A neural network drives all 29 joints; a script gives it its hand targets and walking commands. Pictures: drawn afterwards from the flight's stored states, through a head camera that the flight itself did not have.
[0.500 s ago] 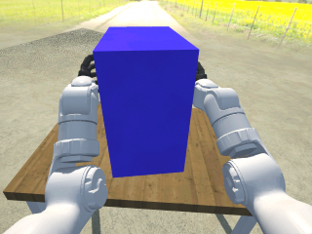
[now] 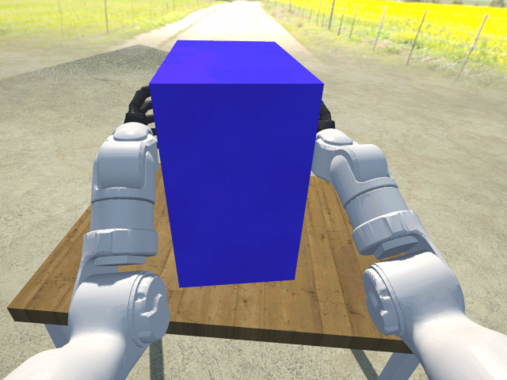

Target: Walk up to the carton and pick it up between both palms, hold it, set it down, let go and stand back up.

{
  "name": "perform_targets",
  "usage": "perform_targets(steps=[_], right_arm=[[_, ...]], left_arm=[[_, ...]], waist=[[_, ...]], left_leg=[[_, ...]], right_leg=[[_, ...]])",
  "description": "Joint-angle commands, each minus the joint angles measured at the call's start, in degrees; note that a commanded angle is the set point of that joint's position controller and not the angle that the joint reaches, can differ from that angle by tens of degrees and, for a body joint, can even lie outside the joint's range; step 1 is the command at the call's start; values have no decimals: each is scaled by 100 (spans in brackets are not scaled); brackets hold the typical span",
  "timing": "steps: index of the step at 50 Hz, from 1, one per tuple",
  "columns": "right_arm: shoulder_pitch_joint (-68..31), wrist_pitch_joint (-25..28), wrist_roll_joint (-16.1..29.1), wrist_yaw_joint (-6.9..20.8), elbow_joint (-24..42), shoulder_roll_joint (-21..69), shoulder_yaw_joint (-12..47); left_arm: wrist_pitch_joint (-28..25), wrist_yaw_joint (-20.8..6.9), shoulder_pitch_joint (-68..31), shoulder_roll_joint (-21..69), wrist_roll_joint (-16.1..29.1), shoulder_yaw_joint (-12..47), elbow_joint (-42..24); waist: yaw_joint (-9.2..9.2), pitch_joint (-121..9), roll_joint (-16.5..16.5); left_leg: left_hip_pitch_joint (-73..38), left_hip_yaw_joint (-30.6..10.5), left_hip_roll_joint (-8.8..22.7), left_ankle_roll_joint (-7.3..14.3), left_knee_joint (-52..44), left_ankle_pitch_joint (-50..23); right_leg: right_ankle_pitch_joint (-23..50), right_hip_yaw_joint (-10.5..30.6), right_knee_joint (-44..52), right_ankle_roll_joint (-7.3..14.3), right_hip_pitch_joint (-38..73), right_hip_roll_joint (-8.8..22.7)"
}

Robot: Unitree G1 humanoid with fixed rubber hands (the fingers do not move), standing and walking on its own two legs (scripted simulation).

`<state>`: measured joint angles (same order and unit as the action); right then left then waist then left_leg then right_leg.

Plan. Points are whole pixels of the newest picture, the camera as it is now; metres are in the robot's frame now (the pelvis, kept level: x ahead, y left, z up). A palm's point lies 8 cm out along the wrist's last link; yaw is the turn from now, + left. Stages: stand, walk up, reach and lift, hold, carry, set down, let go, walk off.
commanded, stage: hold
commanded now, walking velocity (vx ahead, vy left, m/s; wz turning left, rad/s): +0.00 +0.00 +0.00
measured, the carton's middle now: (231, 151) +0.41 +0.01 +0.24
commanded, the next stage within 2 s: none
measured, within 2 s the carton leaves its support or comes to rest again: neither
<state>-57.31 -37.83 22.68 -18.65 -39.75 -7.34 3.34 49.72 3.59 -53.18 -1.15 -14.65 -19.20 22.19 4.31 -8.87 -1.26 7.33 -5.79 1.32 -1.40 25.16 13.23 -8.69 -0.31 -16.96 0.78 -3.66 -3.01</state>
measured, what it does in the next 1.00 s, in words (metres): stands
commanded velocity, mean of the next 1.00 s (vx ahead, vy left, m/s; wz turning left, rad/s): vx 0.00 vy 0.00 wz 0.00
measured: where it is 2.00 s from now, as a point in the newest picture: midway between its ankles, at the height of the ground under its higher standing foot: outside the picture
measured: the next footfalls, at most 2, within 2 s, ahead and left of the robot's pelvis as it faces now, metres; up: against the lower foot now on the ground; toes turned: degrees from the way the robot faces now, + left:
none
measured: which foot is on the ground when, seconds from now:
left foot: down 0.00-1.00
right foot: down 0.00-1.00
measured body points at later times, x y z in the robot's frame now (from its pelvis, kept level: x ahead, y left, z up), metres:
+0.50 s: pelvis +0.00 +0.00 +0.00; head -0.10 +0.02 +0.44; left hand +0.38 +0.14 +0.29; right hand +0.38 -0.13 +0.28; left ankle +0.01 +0.13 -0.75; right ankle +0.01 -0.11 -0.75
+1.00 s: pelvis +0.00 +0.00 +0.00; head -0.10 +0.03 +0.44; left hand +0.38 +0.15 +0.29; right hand +0.38 -0.13 +0.29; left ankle +0.01 +0.13 -0.75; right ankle +0.01 -0.11 -0.75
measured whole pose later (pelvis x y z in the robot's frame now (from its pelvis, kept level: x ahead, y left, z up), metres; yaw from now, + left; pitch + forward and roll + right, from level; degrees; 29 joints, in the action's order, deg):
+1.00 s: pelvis +0.00 +0.00 +0.00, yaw +0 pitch -5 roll -2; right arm -59.9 -37.8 21.9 -17.3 -44.2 -7.3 0.2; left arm 49.1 4.0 -55.5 -0.2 -16.3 -21.2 26.2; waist 4.2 -8.8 -1.2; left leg 7.2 -5.5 1.2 -1.3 25.2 13.0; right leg -8.6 0.6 -17.4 0.7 -3.8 -3.2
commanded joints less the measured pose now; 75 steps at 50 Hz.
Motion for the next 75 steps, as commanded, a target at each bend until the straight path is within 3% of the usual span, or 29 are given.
perform_targets(steps=[1,3,5,7,10,14,20,22,23,27,30,31,33,36,41,44,45,46,49,51,52,55,60,62,65,71,73,74,75], right_arm=[[-5691,368,791,703,2273,3719,956],[-5484,277,656,749,1559,3705,795],[-5700,368,635,765,1731,3732,718],[-5943,462,878,785,2399,3960,974],[-6016,471,904,780,2540,3914,1100],[-5541,328,503,837,1247,3786,662],[-6103,494,976,760,2594,4134,1159],[-5951,410,907,700,2356,4182,1229],[-5597,366,796,705,2097,4114,1057],[-5779,381,615,687,1945,4021,900],[-5895,394,802,669,2340,4092,1073],[-5759,372,817,659,2233,3961,972],[-6081,467,786,698,2720,4026,1001],[-5918,393,778,704,2348,4072,1004],[-5813,405,853,797,2033,3690,814],[-5887,431,890,830,2206,3904,996],[-5524,346,816,838,1645,3759,878],[-5746,324,731,841,1601,3786,806],[-5798,362,662,883,1358,3806,640],[-6048,383,775,872,1784,4032,824],[-6092,480,937,859,2321,4154,1029],[-5815,405,949,759,2132,3985,1001],[-5826,360,623,794,1651,3999,794],[-5815,364,578,776,1540,3935,657],[-5930,446,853,739,2318,4171,948],[-5633,319,818,671,2099,3697,912],[-5806,341,814,665,2281,4001,1089],[-5692,335,791,692,2009,3900,896],[-5880,352,808,730,2246,3952,967]], left_arm=[[-270,-869,-4309,3952,952,2329,-214],[-198,-1024,-4328,3555,610,1695,142],[-307,-1053,-4628,3810,809,2166,-152],[-387,-942,-4835,4038,1030,2448,-668],[-454,-818,-4935,4182,1230,2712,-660],[-298,-976,-4676,3712,659,1798,186],[-489,-829,-4827,4011,1286,2445,-502],[-422,-846,-4644,3792,1026,2077,-293],[-407,-869,-4527,3801,998,2129,-337],[-371,-1022,-4440,3578,848,1799,97],[-376,-979,-4502,3648,912,2048,-167],[-354,-970,-4580,3875,1041,2283,-204],[-384,-931,-4631,3981,1196,2403,-287],[-372,-946,-4697,3830,978,2165,-203],[-359,-843,-4842,4154,1087,2502,-353],[-394,-763,-4801,4045,1009,2384,-493],[-384,-760,-4824,4052,1025,2420,-386],[-369,-817,-4803,3953,878,2141,59],[-361,-893,-4795,3851,810,1902,145],[-441,-865,-4819,3716,941,1819,-10],[-481,-834,-4895,3955,1148,2243,-479],[-436,-849,-4740,3949,1065,2188,-329],[-396,-889,-4766,3705,872,1886,165],[-438,-927,-4944,3763,942,2079,207],[-484,-934,-4827,3997,1179,2317,-409],[-310,-983,-4353,3849,917,2091,-192],[-330,-984,-4487,3802,931,2110,-267],[-359,-987,-4806,3972,993,2353,-324],[-353,-946,-4659,3858,967,2202,-333]], waist=[[182,-1557,704],[-29,-982,342],[159,-1400,554],[83,-2159,643],[150,-2356,783],[-32,-992,463],[33,-2618,469],[-124,-2181,216],[52,-1902,317],[67,-1666,56],[9,-1803,333],[236,-1784,571],[191,-2179,407],[54,-1784,501],[245,-1979,873],[23,-2125,777],[158,-1684,888],[-17,-1487,607],[-23,-1401,457],[-105,-1830,188],[-96,-2549,384],[25,-2086,472],[-51,-1436,318],[150,-1463,435],[61,-2360,494],[248,-1628,498],[58,-1845,325],[245,-1730,622],[55,-1685,411]], left_leg=[[-287,231,-372,-299,-377,-1779],[139,338,-389,-88,-613,-941],[199,393,-391,-171,-606,-699],[-108,301,-346,-297,-379,-1681],[-414,255,-390,-350,-320,-1840],[316,372,-363,-116,-703,-579],[-416,307,-470,-238,-230,-1971],[-241,330,-509,-91,-314,-1661],[-200,309,-441,-170,-350,-1624],[-146,385,-481,-1,-512,-893],[-199,351,-470,-77,-321,-1486],[-273,295,-462,-218,-345,-1466],[-242,268,-405,-180,-337,-1508],[-118,311,-440,-163,-427,-1371],[-145,203,-265,-364,-463,-1362],[-214,271,-329,-330,-409,-1661],[-137,196,-293,-354,-457,-1379],[99,283,-295,-248,-567,-1026],[276,332,-357,-127,-662,-629],[-30,345,-394,-53,-437,-1270],[-218,358,-418,-167,-275,-1806],[-361,304,-421,-227,-252,-1835],[60,342,-419,-79,-542,-910],[60,354,-440,-114,-540,-604],[-250,315,-421,-215,-275,-1842],[-208,263,-426,-255,-414,-1551],[-216,331,-437,-145,-401,-1421],[-132,289,-395,-274,-459,-1355],[-64,277,-376,-194,-469,-1339]], right_leg=[[1394,39,79,-270,803,-277],[550,119,240,-301,794,-190],[489,78,189,-241,748,-178],[1270,37,-23,-238,1057,-309],[1364,15,48,-241,798,-297],[306,79,207,-251,765,-184],[1907,99,7,-342,984,-261],[1724,85,54,-416,933,-224],[1793,58,20,-360,943,-224],[1007,85,254,-440,659,-108],[1497,77,115,-367,828,-216],[1417,75,108,-333,732,-206],[1338,54,117,-279,832,-287],[1189,70,139,-309,759,-207],[926,105,103,-153,784,-282],[1199,73,39,-227,894,-279],[982,73,63,-163,653,-268],[581,108,149,-206,652,-221],[350,108,215,-250,727,-168],[1022,87,164,-285,787,-206],[1605,31,5,-310,1003,-268],[1666,104,83,-307,857,-245],[674,93,223,-310,631,-179],[503,103,271,-292,419,-119],[1722,97,4,-311,938,-249],[1429,68,149,-298,955,-246],[1340,49,117,-368,928,-230],[1104,16,120,-293,794,-233],[1066,42,111,-300,781,-236]])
